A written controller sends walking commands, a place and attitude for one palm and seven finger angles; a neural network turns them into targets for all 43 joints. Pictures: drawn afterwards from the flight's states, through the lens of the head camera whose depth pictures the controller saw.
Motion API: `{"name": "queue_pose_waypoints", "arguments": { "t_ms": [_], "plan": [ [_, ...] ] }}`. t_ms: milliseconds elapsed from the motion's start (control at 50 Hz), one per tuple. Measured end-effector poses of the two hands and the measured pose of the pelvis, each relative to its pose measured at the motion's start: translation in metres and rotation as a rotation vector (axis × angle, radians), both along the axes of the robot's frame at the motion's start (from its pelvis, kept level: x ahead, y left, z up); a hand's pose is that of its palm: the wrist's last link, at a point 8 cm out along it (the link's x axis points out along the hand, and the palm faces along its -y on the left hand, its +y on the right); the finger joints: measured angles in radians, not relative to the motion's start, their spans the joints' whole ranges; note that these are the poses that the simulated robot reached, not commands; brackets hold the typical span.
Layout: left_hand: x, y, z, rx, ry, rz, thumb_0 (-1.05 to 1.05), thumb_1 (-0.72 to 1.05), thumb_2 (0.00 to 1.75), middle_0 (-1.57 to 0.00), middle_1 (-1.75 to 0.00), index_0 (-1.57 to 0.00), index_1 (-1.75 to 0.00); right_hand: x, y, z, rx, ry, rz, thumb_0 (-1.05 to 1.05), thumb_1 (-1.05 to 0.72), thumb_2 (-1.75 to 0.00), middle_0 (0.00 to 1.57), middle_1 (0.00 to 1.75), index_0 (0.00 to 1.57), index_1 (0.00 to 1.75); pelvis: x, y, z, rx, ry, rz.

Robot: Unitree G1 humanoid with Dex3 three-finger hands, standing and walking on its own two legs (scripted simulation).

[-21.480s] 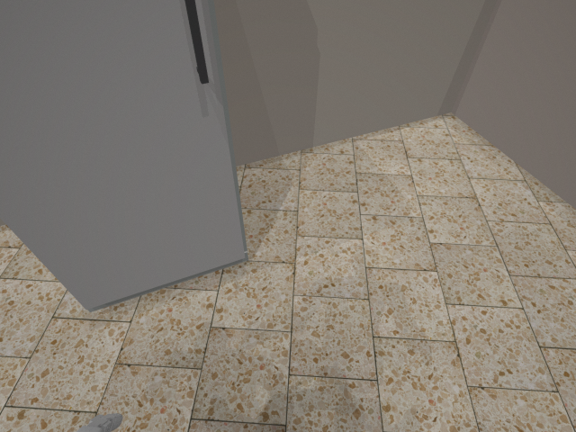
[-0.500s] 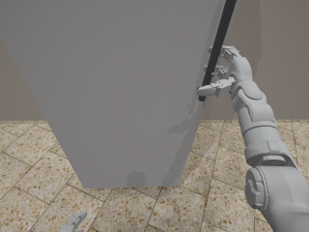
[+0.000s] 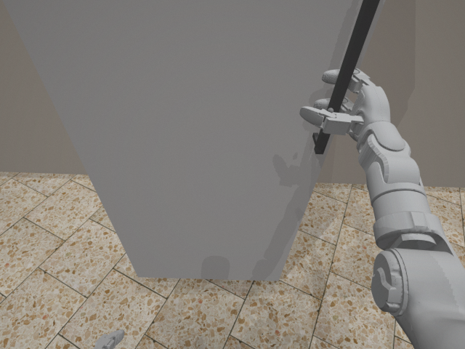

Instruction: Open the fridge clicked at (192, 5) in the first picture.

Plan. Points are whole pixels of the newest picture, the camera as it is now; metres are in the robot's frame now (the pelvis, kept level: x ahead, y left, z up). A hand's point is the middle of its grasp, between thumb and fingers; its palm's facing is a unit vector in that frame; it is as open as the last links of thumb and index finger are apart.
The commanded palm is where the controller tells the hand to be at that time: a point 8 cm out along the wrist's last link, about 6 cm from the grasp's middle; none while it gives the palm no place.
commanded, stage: grip the handle and tug to test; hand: right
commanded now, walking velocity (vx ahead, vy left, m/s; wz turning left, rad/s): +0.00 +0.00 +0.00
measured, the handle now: (342, 70) +0.52 -0.12 +0.26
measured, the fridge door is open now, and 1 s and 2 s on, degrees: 0 0 16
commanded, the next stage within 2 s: pull the door a little, standing still in 1.00 s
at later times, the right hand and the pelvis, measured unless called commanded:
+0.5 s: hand (329, 109) +0.46 -0.10 +0.22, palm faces -0.09 +1.00 +0.02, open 5.4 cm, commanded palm +0.43 -0.16 +0.22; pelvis +0.00 +0.00 +0.00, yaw +0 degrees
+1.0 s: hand (328, 110) +0.45 -0.10 +0.22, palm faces -0.09 +1.00 +0.02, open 5.5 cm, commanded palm +0.41 -0.16 +0.22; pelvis +0.02 +0.00 +0.00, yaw +1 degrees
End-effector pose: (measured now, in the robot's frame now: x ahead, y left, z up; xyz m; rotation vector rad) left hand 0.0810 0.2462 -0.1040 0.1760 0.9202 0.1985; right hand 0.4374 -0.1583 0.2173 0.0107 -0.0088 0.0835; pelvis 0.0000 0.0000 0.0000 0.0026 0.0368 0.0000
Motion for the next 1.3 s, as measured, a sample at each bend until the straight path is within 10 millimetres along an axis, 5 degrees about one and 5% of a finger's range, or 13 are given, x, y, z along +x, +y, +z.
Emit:
{"name": "queue_pose_waypoints", "arguments": {
  "t_ms": [300, 900, 1300],
  "plan": [
    [0.006, 0.002, 0.004, 0.008, -0.02, 0.007, 0.01, 0.9, 0.9, -0.2, -0.3, -0.2, -0.3, 0.003, 0.0, 0.0, 0.009, 0.009, 0.004, 0.01, -0.74, -0.83, 0.38, 1.35, 0.39, 1.33, 0.0, 0.001, 0.001, 0.001, 0.004, 0.005],
    [0.022, -0.004, 0.006, -0.014, -0.03, 0.014, 0.01, 0.9, 0.9, -0.2, -0.3, -0.2, -0.3, 0.002, 0.003, -0.001, 0.012, -0.003, 0.004, 0.01, -0.79, -0.81, 0.36, 1.38, 0.36, 1.36, 0.011, -0.002, 0.002, 0.001, -0.001, 0.02],
    [0.092, -0.009, 0.017, -0.014, -0.084, -0.059, 0.01, 0.9, 0.9, -0.2, -0.3, -0.2, -0.3, 0.0, 0.003, 0.001, 0.003, 0.021, -0.001, 0.01, -0.79, -0.83, 0.33, 1.35, 0.35, 1.35, 0.033, 0.001, 0.003, 0.001, -0.001, 0.003]
  ]
}}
